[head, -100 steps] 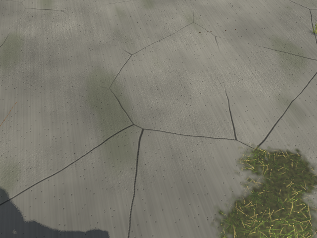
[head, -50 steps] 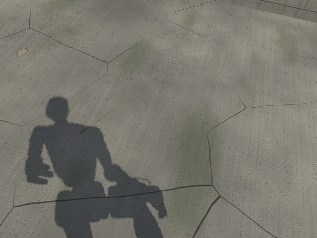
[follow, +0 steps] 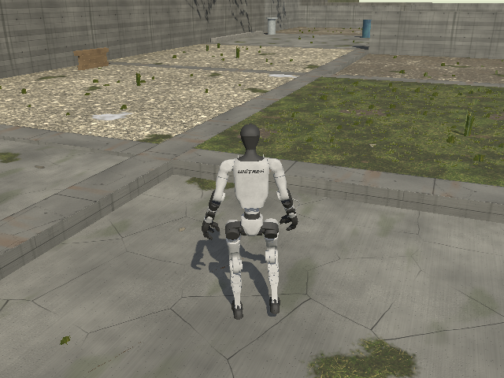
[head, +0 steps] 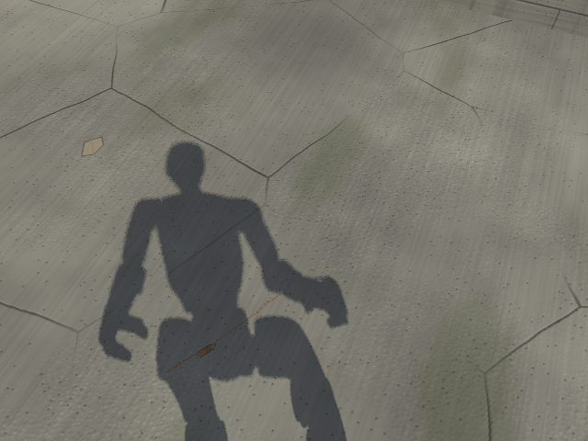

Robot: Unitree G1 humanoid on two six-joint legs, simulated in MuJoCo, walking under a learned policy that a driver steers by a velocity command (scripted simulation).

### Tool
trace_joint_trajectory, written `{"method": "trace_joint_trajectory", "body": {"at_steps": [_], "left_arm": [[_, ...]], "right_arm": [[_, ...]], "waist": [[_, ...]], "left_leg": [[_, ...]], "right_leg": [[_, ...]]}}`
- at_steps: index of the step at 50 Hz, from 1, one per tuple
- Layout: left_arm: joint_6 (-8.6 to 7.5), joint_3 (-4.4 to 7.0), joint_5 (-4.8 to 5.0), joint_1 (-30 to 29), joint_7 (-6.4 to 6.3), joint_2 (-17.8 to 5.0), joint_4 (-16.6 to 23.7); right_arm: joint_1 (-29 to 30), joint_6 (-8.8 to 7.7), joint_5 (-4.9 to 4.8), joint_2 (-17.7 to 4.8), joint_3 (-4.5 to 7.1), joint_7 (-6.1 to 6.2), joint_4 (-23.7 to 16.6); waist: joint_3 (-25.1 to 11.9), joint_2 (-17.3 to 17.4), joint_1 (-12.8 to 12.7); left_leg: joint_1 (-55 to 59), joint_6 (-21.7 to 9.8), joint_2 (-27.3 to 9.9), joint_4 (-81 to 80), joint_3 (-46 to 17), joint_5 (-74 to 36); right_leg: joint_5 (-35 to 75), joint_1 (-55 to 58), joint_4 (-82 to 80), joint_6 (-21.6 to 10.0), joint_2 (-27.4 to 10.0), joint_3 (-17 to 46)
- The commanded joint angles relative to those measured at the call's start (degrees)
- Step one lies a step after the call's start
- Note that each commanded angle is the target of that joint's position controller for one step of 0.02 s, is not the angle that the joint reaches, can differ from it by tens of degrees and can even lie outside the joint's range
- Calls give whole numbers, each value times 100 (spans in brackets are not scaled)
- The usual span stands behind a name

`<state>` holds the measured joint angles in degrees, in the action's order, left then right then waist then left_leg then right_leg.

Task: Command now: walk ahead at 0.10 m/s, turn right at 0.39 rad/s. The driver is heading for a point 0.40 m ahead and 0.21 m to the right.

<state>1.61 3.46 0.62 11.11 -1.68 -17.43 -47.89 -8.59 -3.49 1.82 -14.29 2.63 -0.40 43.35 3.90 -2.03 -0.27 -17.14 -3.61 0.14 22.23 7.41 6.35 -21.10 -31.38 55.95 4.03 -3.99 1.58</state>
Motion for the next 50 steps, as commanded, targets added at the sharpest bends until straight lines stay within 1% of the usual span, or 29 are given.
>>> {"method": "trace_joint_trajectory", "body": {"at_steps": [1, 4, 8, 10, 11, 12, 13, 14, 15, 16, 17, 18, 20, 24, 27, 30, 32, 33, 34, 35, 36, 37, 38, 39, 40, 42, 44, 47, 50], "left_arm": [[115, 124, -16, 437, 19, -367, 312], [160, 164, -16, 69, 97, -431, 553], [181, 210, 0, -158, 223, -449, 809], [163, 252, -8, 74, 263, -460, 793], [150, 333, -38, 270, 221, -682, 768], [132, 504, -49, 490, 103, -1361, 817], [71, 522, -162, 456, 95, -1651, 953], [-59, 456, -215, 551, 149, -1374, 968], [-161, 425, -175, 354, 143, -1275, 970], [-196, 409, -69, 71, 115, -1146, 1018], [-177, 355, 28, -149, 73, -989, 1072], [-150, 321, 22, -205, 34, -933, 1112], [-111, 329, -17, -166, -11, -955, 1158], [-45, 385, 14, -108, -70, -1089, 1212], [8, 402, -1, -198, -41, -1138, 1282], [44, 391, 20, -297, 5, -1109, 1329], [80, 370, 72, -467, -6, -1070, 1387], [101, 346, 105, -551, -29, -1012, 1427], [99, 285, 67, -418, -45, -808, 1459], [64, 213, 18, -70, -22, -508, 1514], [5, 334, -2, -74, -18, -923, 1539], [-7, 436, 28, -33, 1, -1220, 1459], [18, 460, 45, -43, 22, -1199, 1383], [47, 441, 22, -38, 32, -1084, 1344], [48, 406, 25, -138, 65, -962, 1380], [-23, 332, 78, -371, 139, -752, 1507], [-94, 281, 79, -610, 169, -631, 1634], [-164, 213, 63, -691, 232, -486, 1757], [-202, 143, 66, -757, 311, -371, 1857]], "right_arm": [[452, -14, -39, -933, 261, 156, -359], [415, 109, -87, -1033, 298, 203, -268], [320, 257, -197, -1194, 363, 178, -155], [326, 318, -307, -1185, 378, 188, -86], [12, 336, -297, -1031, 353, 178, 53], [-54, 318, -94, -740, 278, 146, -34], [447, 308, -1, -670, 233, 179, -360], [736, 310, -68, -908, 301, 186, -373], [710, 324, -190, -911, 323, 190, -352], [568, 337, -190, -892, 339, 236, -233], [555, 350, -145, -987, 374, 280, -211], [541, 344, -132, -962, 378, 284, -203], [438, 321, -178, -851, 357, 268, -188], [631, 303, -202, -709, 287, 233, -236], [622, 290, -228, -778, 292, 178, -234], [531, 234, -252, -851, 316, 109, -238], [262, 172, -253, -868, 341, 54, -180], [48, 147, -236, -904, 369, 41, -108], [-130, 152, -163, -1198, 448, 64, -87], [35, 214, -65, -1687, 534, 116, -159], [-68, 203, 73, -1522, 501, 99, -192], [109, 172, 20, -1237, 409, 116, -288], [262, 163, -79, -1046, 366, 142, -294], [293, 149, -192, -987, 341, 181, -306], [214, 135, -226, -977, 318, 224, -283], [-85, 109, -183, -1037, 325, 272, -255], [-379, 67, -164, -1103, 348, 277, -217], [-517, 10, -182, -1245, 397, 231, -200], [-530, -28, -221, -1392, 455, 142, -191]], "waist": [[-787, 821, -151], [-675, 746, -25], [-681, 754, 42], [-752, 718, -132], [-782, 419, -148], [-877, -991, -3], [-832, -1717, -168], [-1123, -853, -394], [-1052, -642, -229], [-1012, -373, -88], [-959, -393, -11], [-1011, -464, 46], [-1139, -435, 82], [-1094, -517, -47], [-996, -662, -89], [-932, -768, -91], [-948, -770, 84], [-948, -701, 214], [-1063, -261, 162], [-966, 1320, -213], [-958, 1649, -18], [-792, 1178, -51], [-603, 1046, -86], [-450, 1128, -35], [-330, 1143, 69], [-264, 1086, 266], [-281, 1035, 459], [-265, 1012, 512], [-141, 1000, 505]], "left_leg": [[19, -1085, -1707, -1084, -749, -678], [280, -1051, -1828, -1058, -678, -164], [845, -896, -1989, -556, -598, -496], [841, -537, -1808, 43, -328, -518], [602, -145, -1529, 618, -91, -153], [-520, 423, -868, 2196, 493, 1093], [-2000, 804, 23, 3509, 60, 3253], [-2118, 760, -36, 4316, -760, 3290], [-2210, 673, -127, 4469, -952, 2809], [-2256, 657, -200, 4327, -1026, 2391], [-2226, 679, -242, 4177, -1078, 2097], [-1966, 716, -177, 4208, -1053, 1886], [-1777, 768, -64, 3880, -1051, 1601], [-1403, 864, 37, 2694, -1130, 1383], [-909, 848, 134, 2122, -1150, 1372], [-561, 764, 217, 1513, -1175, 1426], [-83, 649, 241, 590, -1127, 958], [399, 558, 165, -115, -1075, 288], [1096, 304, -547, -309, -1577, -168], [1563, -387, -1758, -367, -2879, -1429], [1302, -1175, -2450, -614, -3714, -1084], [1201, -1157, -2251, -731, -3390, 47], [1165, -854, -1845, -838, -2926, 1259], [1276, -657, -1606, -950, -2688, 1893], [1330, -622, -1566, -1035, -2523, 1972], [1425, -600, -1471, -1230, -2144, 1998], [1704, -645, -1550, -1324, -1963, 1873], [1750, -674, -1664, -1404, -1592, 1529], [1404, -640, -1695, -1436, -1101, 1229]], "right_leg": [[580, 728, -295, -63, -220, 22], [513, 664, -707, -136, -200, -121], [166, 813, -1479, -310, -50, -406], [849, 1420, -2518, -517, 190, -622], [1665, 1922, -3098, -720, 196, -341], [3866, 2791, -3359, -1192, -931, 1221], [4644, 3085, -3518, -2386, -1886, 2733], [4456, 3051, -3568, -2539, -1729, 2515], [4217, 3021, -3519, -2239, -1422, 2020], [3899, 2975, -3475, -1929, -1155, 1717], [3802, 2885, -3485, -1780, -1071, 1609], [3973, 2698, -3481, -1759, -964, 1519], [4023, 2733, -3475, -1766, -848, 1455], [3431, 2688, -3433, -1742, -754, 1646], [2938, 2328, -3444, -1742, -702, 1931], [2825, 2265, -3336, -1683, -632, 2325], [2724, 2215, -3123, -1504, -466, 2487], [2366, 2013, -2958, -1299, -282, 2443], [1392, 1460, -2458, -1001, 23, 2180], [-706, 332, -1282, -620, 962, 1098], [-1642, -247, -35, -381, 939, 720], [-1160, -421, 584, -324, 615, 797], [-670, -602, 740, -285, 469, 684], [-335, -865, 867, -210, 408, 602], [-87, -1064, 990, -145, 334, 543], [212, -1154, 791, -67, 254, 260], [386, -1270, 396, -8, 151, 166], [594, -1071, -272, -19, -4, 50], [653, -521, -979, -156, -75, -175]]}}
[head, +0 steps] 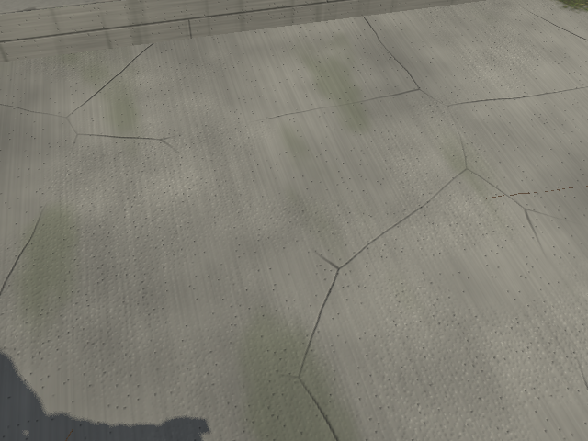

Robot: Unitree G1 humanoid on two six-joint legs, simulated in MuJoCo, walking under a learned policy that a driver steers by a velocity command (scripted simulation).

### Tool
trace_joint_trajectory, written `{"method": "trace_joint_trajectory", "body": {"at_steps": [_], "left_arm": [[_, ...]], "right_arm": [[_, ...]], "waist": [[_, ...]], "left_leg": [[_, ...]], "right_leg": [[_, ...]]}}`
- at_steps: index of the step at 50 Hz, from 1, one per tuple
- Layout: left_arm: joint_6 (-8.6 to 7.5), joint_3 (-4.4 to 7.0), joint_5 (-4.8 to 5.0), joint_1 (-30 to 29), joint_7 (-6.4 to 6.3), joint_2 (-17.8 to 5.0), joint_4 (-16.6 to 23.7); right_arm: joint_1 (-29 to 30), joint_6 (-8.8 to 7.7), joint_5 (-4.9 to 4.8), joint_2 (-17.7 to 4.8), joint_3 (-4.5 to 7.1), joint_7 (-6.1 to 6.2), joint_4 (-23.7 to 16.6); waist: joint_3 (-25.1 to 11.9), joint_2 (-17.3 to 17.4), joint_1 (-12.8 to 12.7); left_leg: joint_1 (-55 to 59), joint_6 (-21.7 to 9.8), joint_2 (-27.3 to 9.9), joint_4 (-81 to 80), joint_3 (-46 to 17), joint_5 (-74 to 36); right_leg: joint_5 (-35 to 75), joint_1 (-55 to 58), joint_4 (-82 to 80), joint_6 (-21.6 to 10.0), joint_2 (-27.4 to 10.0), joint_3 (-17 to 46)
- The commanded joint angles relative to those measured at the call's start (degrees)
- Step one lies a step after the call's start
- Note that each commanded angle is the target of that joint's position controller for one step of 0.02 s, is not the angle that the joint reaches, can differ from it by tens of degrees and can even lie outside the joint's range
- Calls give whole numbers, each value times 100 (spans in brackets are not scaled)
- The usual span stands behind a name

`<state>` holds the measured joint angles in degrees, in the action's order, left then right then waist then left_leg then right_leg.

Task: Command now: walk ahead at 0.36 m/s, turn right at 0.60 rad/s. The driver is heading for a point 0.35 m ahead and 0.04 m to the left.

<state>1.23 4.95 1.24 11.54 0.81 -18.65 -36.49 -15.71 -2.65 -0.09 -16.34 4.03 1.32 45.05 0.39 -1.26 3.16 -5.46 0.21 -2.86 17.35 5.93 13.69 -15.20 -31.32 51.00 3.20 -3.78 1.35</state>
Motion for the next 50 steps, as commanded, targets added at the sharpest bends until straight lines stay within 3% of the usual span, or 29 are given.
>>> {"method": "trace_joint_trajectory", "body": {"at_steps": [1, 5, 7, 8, 9, 10, 11, 12, 13, 16, 18, 21, 24, 28, 30, 31, 32, 33, 34, 35, 37, 38, 41, 44, 46, 47, 48, 49, 50], "left_arm": [[-166, -15, 8, -792, 83, -245, 732], [-124, 7, 21, -626, 132, -342, 784], [-112, 158, 4, 262, 103, -536, 502], [-102, 357, 51, 1244, 40, -898, 229], [-151, 456, 18, 1707, -53, -1664, 236], [-319, 323, 0, 1612, 5, -1357, 393], [-429, 191, -55, 1402, 53, -999, 343], [-474, 119, -75, 1160, 70, -785, 314], [-485, 49, -83, 830, 66, -599, 319], [-596, -1, -159, 447, 1, -485, 275], [-668, 19, -201, 529, -40, -503, 160], [-649, -9, -180, 435, -130, -502, 1], [-569, 5, -123, 752, -250, -587, -251], [-436, 57, -75, 878, -289, -727, -498], [-377, 72, -67, 721, -305, -750, -513], [-342, 53, -62, 625, -297, -719, -514], [-371, -10, -163, 769, -281, -596, -448], [-405, -204, -259, 1729, -172, 23, -468], [-398, -175, -123, 1806, -110, -247, -746], [-356, -50, 67, 1200, -98, -687, -590], [-187, -58, -31, 597, -205, -544, -467], [-57, -54, -86, 680, -254, -466, -486], [93, -170, -148, 1037, -341, -83, -676], [82, -152, -170, 1070, -317, -128, -829], [80, -140, -307, 889, -295, -129, -804], [68, -138, -350, 675, -314, -237, -669], [54, -60, -301, 409, -355, -627, -603], [-7, -72, -283, 252, -344, -518, -646], [-89, -136, -300, 123, -330, -289, -653]], "right_arm": [[184, -122, -52, -1223, 331, -65, -353], [171, -95, -206, -1341, 383, -198, -283], [218, -70, -227, -1212, 323, -211, -252], [101, -99, -112, -874, 190, -213, -245], [158, -189, 161, -266, -42, -226, -684], [352, -330, -59, -660, 25, -229, -647], [596, -380, -281, -1004, 119, -273, -707], [610, -388, -273, -988, 105, -284, -659], [595, -374, -155, -932, 95, -279, -558], [211, -197, -135, -754, 88, -343, -308], [295, -102, -159, -613, 60, -330, -281], [704, -138, -32, -440, -3, -317, -447], [1392, -228, 18, -129, -140, -445, -624], [1410, -273, 23, -316, -98, -571, -676], [846, -295, 80, -591, 9, -542, -529], [327, -321, 108, -732, 77, -492, -378], [-112, -316, 173, -1042, 131, -398, -327], [-251, -245, 307, -1268, 120, -333, -278], [-311, -192, 171, -707, -11, -312, -287], [200, -144, 28, -688, -20, -315, -399], [940, -70, -9, -337, -135, -284, -415], [1143, -43, 48, -330, -135, -277, -388], [1382, 24, 179, -464, -64, -275, -312], [1441, 93, 101, -517, -57, -209, -221], [1406, 136, 98, -289, -149, -199, -116], [1301, 149, 130, -186, -197, -206, -34], [1087, 169, 129, -262, -162, -201, -13], [1141, 178, 130, -265, -158, -170, 19], [1129, 178, 122, -253, -157, -138, 44]], "waist": [[249, 919, 143], [301, 860, -40], [-83, 559, -568], [-638, 13, -1006], [-948, -1899, -927], [-1314, -1215, -1072], [-775, -869, -1019], [-476, -737, -855], [-267, -455, -692], [-82, -468, -328], [54, -240, -338], [289, -177, -283], [316, -169, -563], [111, -346, -467], [-282, -500, -138], [-589, -376, 172], [-1253, 6, 290], [-2208, 1305, -197], [-3019, 966, 21], [-2163, 653, 77], [-807, 172, -217], [-558, 348, -421], [-516, 865, -567], [-763, 725, -607], [-518, 688, -609], [-205, 517, -538], [124, -21, -227], [253, -389, -189], [269, -539, -148]], "left_leg": [[123, -1005, -1388, -921, -801, 428], [-1, -905, -1562, -575, -502, 289], [-615, -660, -1306, 674, 38, -1015], [-1271, -384, -914, 2248, 482, -1375], [-3556, 147, -71, 4665, 542, 1500], [-4328, 125, 159, 5660, -681, 1887], [-4654, -39, -155, 5860, -826, 1443], [-4520, -163, -397, 5629, -775, 949], [-4253, -173, -571, 5280, -827, 501], [-3573, -77, -613, 4880, -841, -341], [-3708, 23, -468, 4601, -988, -739], [-3353, 115, -210, 3224, -748, -1469], [-2817, 55, -6, 1976, -313, -2219], [-2638, -217, 230, 1330, -348, -1824], [-2073, -432, 471, 1174, -277, -1473], [-1322, -580, 565, 693, -196, -2091], [216, -895, -106, 1002, -834, -4401], [2473, -2195, -1840, 1531, -2795, -6335], [2590, -2586, -2108, 1195, -3622, -5804], [1789, -2294, -1805, 839, -2962, -4683], [88, -1778, -1341, 282, -2219, -2884], [-707, -1593, -1129, 12, -1981, -2111], [-1559, -1469, -810, -242, -1500, -1528], [-1738, -1217, -737, -231, -1331, -10], [-2136, -722, -471, -224, -1229, 1676], [-2199, -424, -289, -76, -1145, 2086], [-1874, -191, 42, 152, -855, 1851], [-1165, -79, 155, 487, -680, 1191], [-783, -81, 153, 732, -656, 709]], "right_leg": [[13, -307, -688, -134, -89, -235], [-176, 421, -1352, -474, 16, -526], [94, 2072, -1960, -766, 461, -823], [100, 3493, -2132, -979, 421, -395], [-671, 4867, -2928, -1832, -1259, 2729], [-1251, 4810, -3740, -2320, -1877, 4222], [-957, 4471, -3702, -2131, -1805, 3441], [-501, 3982, -3614, -1934, -1567, 2669], [-9, 3502, -3652, -1762, -1313, 2084], [1548, 2807, -4013, -1507, -974, 977], [2140, 2754, -4147, -1425, -903, 423], [3480, 2469, -4158, -1199, -599, -260], [4026, 2521, -4082, -963, -520, -513], [4588, 3351, -3468, -1006, -795, -320], [5511, 3702, -2688, -973, -783, -216], [5590, 3671, -1848, -828, -544, -367], [4247, 2831, -680, -584, -236, -423], [-789, 755, 1662, -121, 536, -226], [-2543, 522, 2411, -8, 771, 835], [-2358, 231, 2439, -26, 480, 924], [-1897, 135, 1601, 9, 88, 521], [-1692, 637, 969, 36, -51, 445], [-1423, 1652, -399, 107, 42, 90], [225, 2404, -1454, -55, 99, -89], [416, 2699, -1877, -218, 109, -102], [232, 2456, -2366, -352, -144, 229], [-917, 1611, -2719, -531, -329, 530], [-1802, 834, -2989, -561, -229, 526], [-1814, 589, -3150, -472, -200, 512]]}}
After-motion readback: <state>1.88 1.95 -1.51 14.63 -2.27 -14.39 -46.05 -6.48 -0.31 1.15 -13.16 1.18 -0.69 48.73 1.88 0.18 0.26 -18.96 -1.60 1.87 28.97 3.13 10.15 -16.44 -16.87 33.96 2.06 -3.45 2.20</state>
